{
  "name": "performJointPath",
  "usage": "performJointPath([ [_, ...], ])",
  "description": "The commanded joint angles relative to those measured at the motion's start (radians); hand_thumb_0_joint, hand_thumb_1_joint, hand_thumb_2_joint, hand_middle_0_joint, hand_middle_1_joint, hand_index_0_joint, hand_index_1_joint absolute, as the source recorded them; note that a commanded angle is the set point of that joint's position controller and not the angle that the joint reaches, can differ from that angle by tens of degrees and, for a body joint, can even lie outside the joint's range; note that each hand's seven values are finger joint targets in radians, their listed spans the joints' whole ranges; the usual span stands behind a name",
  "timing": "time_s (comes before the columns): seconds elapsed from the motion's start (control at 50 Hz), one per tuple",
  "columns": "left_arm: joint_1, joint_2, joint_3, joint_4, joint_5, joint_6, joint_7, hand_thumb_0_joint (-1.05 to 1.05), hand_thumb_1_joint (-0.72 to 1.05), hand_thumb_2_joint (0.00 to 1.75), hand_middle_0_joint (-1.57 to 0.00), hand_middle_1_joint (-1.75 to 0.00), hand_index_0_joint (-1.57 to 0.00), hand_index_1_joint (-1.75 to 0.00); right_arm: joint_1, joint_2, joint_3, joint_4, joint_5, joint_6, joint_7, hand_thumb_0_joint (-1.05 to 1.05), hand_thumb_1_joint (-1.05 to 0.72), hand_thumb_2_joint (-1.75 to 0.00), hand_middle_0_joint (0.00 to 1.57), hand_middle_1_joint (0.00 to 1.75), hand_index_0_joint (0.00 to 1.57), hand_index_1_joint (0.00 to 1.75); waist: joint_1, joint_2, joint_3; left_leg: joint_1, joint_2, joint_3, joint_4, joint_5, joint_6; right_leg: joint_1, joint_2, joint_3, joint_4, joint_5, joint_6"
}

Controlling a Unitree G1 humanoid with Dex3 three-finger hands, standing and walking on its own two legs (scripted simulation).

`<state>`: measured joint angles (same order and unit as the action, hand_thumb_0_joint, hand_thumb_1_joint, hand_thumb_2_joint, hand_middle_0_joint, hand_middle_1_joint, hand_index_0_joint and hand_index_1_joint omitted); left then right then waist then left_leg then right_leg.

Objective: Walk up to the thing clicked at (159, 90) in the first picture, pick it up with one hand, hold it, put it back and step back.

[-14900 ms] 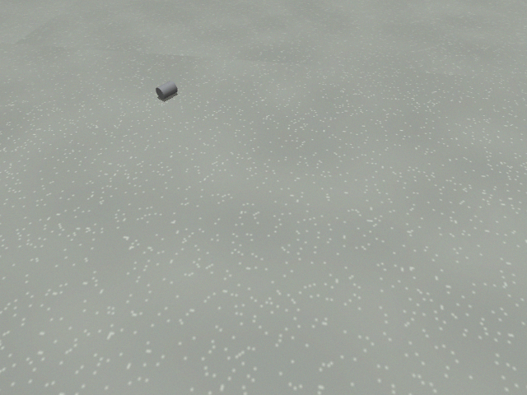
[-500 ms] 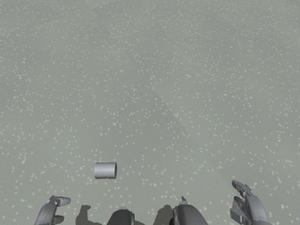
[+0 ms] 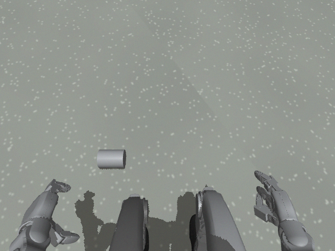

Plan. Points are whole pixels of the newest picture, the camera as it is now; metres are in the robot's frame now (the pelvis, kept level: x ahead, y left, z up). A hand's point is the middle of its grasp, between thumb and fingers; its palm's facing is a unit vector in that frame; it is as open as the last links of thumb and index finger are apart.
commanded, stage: rise first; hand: left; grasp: from above
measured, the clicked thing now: (112, 158) +0.45 +0.26 -0.54
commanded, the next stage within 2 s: approach in 1.68 s
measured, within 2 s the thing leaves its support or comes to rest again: neither
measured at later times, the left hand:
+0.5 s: hand (80, 182) +0.32 +0.31 -0.31, palm faces -0.50 -0.23 -0.84, open 14.1 cm
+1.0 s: hand (86, 170) +0.37 +0.31 -0.38, palm faces -0.49 -0.03 -0.87, open 14.1 cm
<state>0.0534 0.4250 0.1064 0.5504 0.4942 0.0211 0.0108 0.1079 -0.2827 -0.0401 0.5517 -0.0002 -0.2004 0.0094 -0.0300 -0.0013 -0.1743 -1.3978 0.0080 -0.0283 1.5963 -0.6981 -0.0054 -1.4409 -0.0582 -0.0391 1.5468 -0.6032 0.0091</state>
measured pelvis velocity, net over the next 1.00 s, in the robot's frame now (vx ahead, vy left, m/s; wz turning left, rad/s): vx -0.06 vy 0.02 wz -0.05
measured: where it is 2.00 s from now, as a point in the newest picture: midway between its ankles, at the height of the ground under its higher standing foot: outside the picture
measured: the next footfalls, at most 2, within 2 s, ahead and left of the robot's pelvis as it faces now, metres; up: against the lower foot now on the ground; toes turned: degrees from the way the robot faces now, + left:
none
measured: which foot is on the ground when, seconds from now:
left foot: down 0.00-1.00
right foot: down 0.00-1.00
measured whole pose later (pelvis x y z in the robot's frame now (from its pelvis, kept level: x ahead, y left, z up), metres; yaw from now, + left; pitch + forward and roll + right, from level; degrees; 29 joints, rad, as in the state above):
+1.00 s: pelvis -0.06 +0.02 -0.22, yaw -3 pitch +35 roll -8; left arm -0.80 0.73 0.12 1.29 1.26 -0.35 0.32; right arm 0.13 -0.29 -0.03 0.73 -0.10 -0.03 0.14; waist -0.16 0.00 -0.08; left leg -2.20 -0.03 -0.08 2.30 -0.72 0.02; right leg -2.18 -0.09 -0.05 2.17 -0.59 0.03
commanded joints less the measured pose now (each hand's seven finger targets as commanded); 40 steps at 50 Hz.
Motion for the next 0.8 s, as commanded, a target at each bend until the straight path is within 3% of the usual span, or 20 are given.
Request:
performJointPath([
  [0.0,-0.179,0.283,0.119,-0.008,0.100,-0.126,0.052,0.00,-0.59,1.00,-0.10,-1.04,-0.08,-1.05,0.037,-0.167,-0.073,-0.049,0.012,-0.046,0.001,0.00,-0.92,-0.91,0.20,0.30,0.20,0.30,0.004,0.065,-0.414,0.038,-0.037,0.011,-0.061,0.297,0.013,0.132,0.037,0.032,-0.019,0.239,-0.036],
  [0.06,-0.259,0.361,0.156,0.002,0.163,-0.175,0.076,0.00,-0.59,1.00,-0.09,-1.05,-0.08,-1.05,0.049,-0.177,-0.084,-0.026,0.011,-0.034,0.007,0.00,-0.93,-0.91,0.20,0.30,0.20,0.30,0.027,0.081,-0.510,-0.010,-0.043,0.028,0.016,0.296,0.017,0.102,0.033,0.039,0.038,0.239,-0.036],
  [0.12,-0.330,0.340,0.123,0.093,0.215,-0.198,0.083,0.00,-0.59,1.00,-0.08,-1.05,-0.08,-1.05,0.069,-0.179,-0.087,0.009,0.008,-0.023,0.016,0.00,-0.92,-0.91,0.20,0.30,0.20,0.30,0.009,0.053,-0.537,-0.090,-0.046,0.039,0.088,0.308,0.023,0.087,0.030,0.036,0.085,0.262,-0.033],
  [0.16,-0.425,0.374,0.134,0.114,0.245,-0.222,0.085,0.00,-0.59,1.01,-0.08,-1.04,-0.08,-1.05,0.093,-0.186,-0.091,0.034,0.002,-0.015,0.025,0.00,-0.94,-0.91,0.20,0.30,0.20,0.30,0.003,0.037,-0.594,-0.132,-0.046,0.036,0.137,0.322,0.027,0.075,0.029,0.032,0.133,0.278,-0.033],
  [0.18,-0.459,0.429,0.156,0.136,0.274,-0.232,0.086,0.00,-0.58,1.02,-0.08,-1.04,-0.06,-1.05,0.100,-0.192,-0.096,0.044,0.000,-0.010,0.027,0.00,-0.91,-0.90,0.20,0.30,0.20,0.30,0.012,0.047,-0.619,-0.158,-0.046,0.040,0.162,0.315,0.028,0.069,0.027,0.032,0.155,0.276,-0.030],
  [0.24,-0.577,0.455,0.143,0.159,0.334,-0.266,0.094,0.00,-0.57,1.02,-0.07,-1.03,-0.06,-1.04,0.119,-0.206,-0.107,0.060,-0.006,0.007,0.033,0.00,-0.90,-0.90,0.20,0.30,0.20,0.30,0.001,0.053,-0.653,-0.179,-0.042,0.032,0.199,0.269,0.028,-0.007,0.027,0.013,0.198,0.211,-0.031],
  [0.4,-0.773,0.549,0.152,0.301,0.448,-0.332,0.149,0.00,-0.55,1.03,-0.06,-1.02,-0.06,-1.02,0.135,-0.207,-0.096,0.096,-0.023,0.048,0.045,0.00,-0.90,-0.90,0.20,0.30,0.20,0.30,-0.028,0.039,-0.592,-0.342,-0.053,0.036,0.279,0.065,0.048,-0.134,0.034,-0.005,0.242,-0.003,-0.025],
  [0.52,-0.873,0.556,0.115,0.401,0.532,-0.361,0.195,0.00,-0.54,1.02,-0.06,-1.00,-0.06,-1.01,0.147,-0.219,-0.084,0.121,-0.040,0.082,0.062,0.00,-0.90,-0.90,0.20,0.30,0.20,0.30,-0.054,0.147,-0.528,-0.311,-0.048,-0.017,0.268,0.018,0.037,-0.301,0.030,-0.049,0.330,-0.010,-0.035],
  [0.58,-0.924,0.542,0.088,0.429,0.571,-0.370,0.221,0.00,-0.55,1.03,-0.06,-0.98,-0.05,-0.99,0.155,-0.227,-0.079,0.128,-0.051,0.101,0.077,0.00,-0.90,-0.90,0.20,0.30,0.20,0.30,-0.066,0.214,-0.518,-0.274,-0.044,-0.047,0.273,0.039,0.027,-0.378,0.022,-0.061,0.373,0.020,-0.039],
  [0.6,-0.954,0.564,0.095,0.436,0.590,-0.372,0.233,0.00,-0.54,1.02,-0.06,-0.99,-0.06,-0.99,0.159,-0.238,-0.081,0.132,-0.052,0.106,0.079,0.00,-0.90,-0.90,0.20,0.30,0.20,0.30,-0.069,0.222,-0.533,-0.255,-0.040,-0.067,0.270,0.038,0.023,-0.412,0.021,-0.068,0.391,0.025,-0.040],
  [0.68,-1.012,0.559,0.073,0.497,0.645,-0.374,0.284,0.00,-0.54,1.02,-0.07,-0.97,-0.06,-0.98,0.170,-0.240,-0.073,0.140,-0.065,0.129,0.090,0.00,-0.90,-0.90,0.20,0.30,0.20,0.30,-0.092,0.241,-0.506,-0.271,-0.047,-0.066,0.295,0.053,0.019,-0.452,0.016,-0.070,0.409,0.035,-0.041],
  [0.72,-1.040,0.589,0.087,0.504,0.667,-0.374,0.305,0.00,-0.53,1.01,-0.07,-0.97,-0.06,-0.97,0.181,-0.242,-0.071,0.149,-0.071,0.137,0.095,0.00,-0.90,-0.90,0.20,0.30,0.20,0.30,-0.088,0.254,-0.548,-0.246,-0.050,-0.054,0.321,0.103,0.018,-0.448,0.014,-0.065,0.416,0.064,-0.043],
  [0.78,-1.061,0.565,0.062,0.556,0.699,-0.368,0.327,0.00,-0.54,1.02,-0.07,-0.96,-0.06,-0.97,0.198,-0.246,-0.069,0.155,-0.080,0.145,0.104,0.00,-0.90,-0.90,0.20,0.30,0.20,0.30,-0.112,0.268,-0.544,-0.242,-0.052,-0.058,0.340,0.153,0.013,-0.471,0.010,-0.066,0.432,0.096,-0.041],
])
